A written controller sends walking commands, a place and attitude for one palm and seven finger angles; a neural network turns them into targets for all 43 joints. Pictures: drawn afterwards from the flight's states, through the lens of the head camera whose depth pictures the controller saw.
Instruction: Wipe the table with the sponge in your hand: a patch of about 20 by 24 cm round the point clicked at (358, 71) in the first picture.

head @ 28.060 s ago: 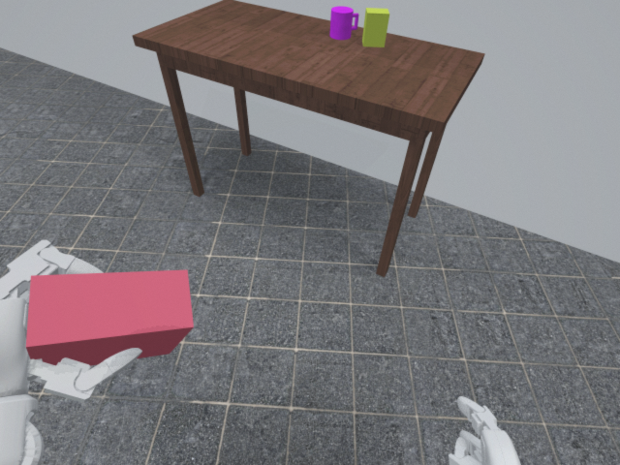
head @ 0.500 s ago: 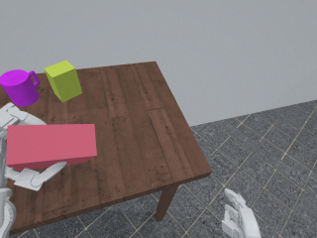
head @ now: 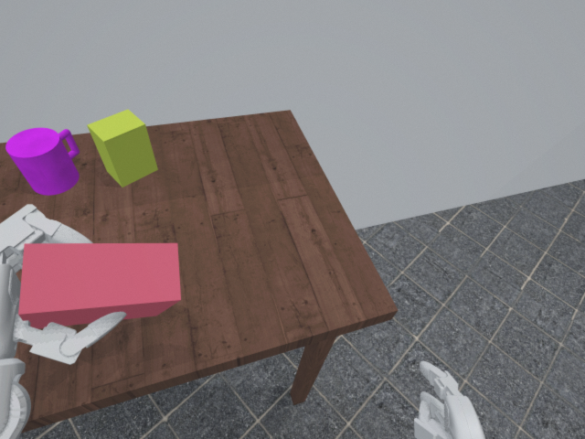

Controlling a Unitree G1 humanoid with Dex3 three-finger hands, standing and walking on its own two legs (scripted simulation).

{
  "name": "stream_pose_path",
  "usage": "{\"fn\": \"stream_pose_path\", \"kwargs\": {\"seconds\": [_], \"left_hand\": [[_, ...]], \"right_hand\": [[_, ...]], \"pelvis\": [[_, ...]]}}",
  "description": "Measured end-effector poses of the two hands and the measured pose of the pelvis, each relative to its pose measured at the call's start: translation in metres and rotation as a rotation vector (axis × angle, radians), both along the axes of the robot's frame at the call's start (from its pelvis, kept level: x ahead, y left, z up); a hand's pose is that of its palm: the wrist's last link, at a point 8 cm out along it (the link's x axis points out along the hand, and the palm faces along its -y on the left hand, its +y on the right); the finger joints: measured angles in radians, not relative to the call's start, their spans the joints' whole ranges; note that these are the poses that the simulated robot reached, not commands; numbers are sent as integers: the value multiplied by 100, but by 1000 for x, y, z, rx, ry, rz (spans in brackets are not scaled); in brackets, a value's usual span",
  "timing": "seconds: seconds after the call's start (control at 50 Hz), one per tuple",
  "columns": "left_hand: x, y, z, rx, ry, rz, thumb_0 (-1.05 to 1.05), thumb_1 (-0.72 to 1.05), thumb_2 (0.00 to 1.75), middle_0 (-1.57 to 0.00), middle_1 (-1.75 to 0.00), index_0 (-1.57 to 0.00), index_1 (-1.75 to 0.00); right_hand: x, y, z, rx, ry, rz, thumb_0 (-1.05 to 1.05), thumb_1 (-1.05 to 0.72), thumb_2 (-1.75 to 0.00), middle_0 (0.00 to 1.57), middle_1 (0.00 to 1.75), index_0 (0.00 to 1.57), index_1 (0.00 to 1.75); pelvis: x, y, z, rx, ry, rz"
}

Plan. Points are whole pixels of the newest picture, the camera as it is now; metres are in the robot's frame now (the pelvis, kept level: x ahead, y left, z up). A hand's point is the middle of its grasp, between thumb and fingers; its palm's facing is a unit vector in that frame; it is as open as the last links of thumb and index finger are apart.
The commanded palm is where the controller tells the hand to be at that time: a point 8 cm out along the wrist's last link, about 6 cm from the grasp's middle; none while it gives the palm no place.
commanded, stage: look again from close up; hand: left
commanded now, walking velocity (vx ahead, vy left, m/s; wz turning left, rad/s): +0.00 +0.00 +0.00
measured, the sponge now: (125, 285) +0.24 +0.21 +0.13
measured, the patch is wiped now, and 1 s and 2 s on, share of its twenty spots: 0.00 0.00 0.00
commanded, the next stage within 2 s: shuffle to correct the standing spot in 0.14 s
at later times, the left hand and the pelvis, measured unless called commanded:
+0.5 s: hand (105, 274) +0.23 +0.22 +0.15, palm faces +0.37 -0.87 -0.34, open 9.9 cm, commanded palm +0.17 +0.25 +0.18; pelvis +0.00 -0.03 +0.00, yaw -1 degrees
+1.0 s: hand (173, 285) +0.23 +0.15 +0.16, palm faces +0.29 -0.87 -0.40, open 9.9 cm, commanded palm +0.17 +0.20 +0.18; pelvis +0.00 -0.08 -0.01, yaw -1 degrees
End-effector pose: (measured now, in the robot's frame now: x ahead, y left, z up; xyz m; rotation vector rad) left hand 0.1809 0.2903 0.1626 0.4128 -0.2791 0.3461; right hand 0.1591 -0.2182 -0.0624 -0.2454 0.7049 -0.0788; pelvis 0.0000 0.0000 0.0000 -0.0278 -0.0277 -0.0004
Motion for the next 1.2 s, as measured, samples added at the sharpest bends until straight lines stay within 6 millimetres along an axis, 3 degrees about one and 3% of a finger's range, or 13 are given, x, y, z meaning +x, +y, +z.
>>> {"fn": "stream_pose_path", "kwargs": {"seconds": [0.4, 0.56, 0.96, 1.08, 1.18, 1.2], "left_hand": [[8, -17, 3, 2, 13, 0, -1, -48, 103, -74, -135, -75, -134], [16, -40, 6, 0, 6, -32, -1, -48, 104, -74, -135, -75, -134], [14, -94, 9, 40, 63, -73, -1, -48, 104, -75, -134, -75, -134], [11, -94, 8, 45, 73, -62, -1, -48, 104, -75, -134, -75, -134], [10, -86, 5, 29, 80, -23, -1, -48, 104, -75, -134, -75, -134], [14, -80, 11, 92, 73, -28, -1, -48, 104, -75, -134, -76, -134]], "right_hand": [[13, -21, 4, 2, -28, -18, 1, -91, -90, 21, 30, 20, 30], [17, -33, 3, 27, -27, -15, 1, -91, -90, 21, 30, 20, 30], [1, -110, -7, -27, 9, -109, 1, -91, -90, 21, 30, 20, 30], [-7, -116, -8, -38, 31, -129, 1, -91, -90, 20, 30, 20, 30], [-8, -108, -10, -29, 52, -120, 1, -91, -90, 20, 30, 20, 30], [-8, -104, -10, -41, 53, -99, 1, -91, -90, 20, 30, 20, 30]], "pelvis": [[3, -17, 1, 9, 8, -14], [4, -34, 0, 11, 15, -16], [4, -80, -5, 13, 42, -17], [4, -82, -5, 13, 46, -14], [8, -77, -2, 9, 40, -6], [7, -76, -2, 8, 37, -8]]}}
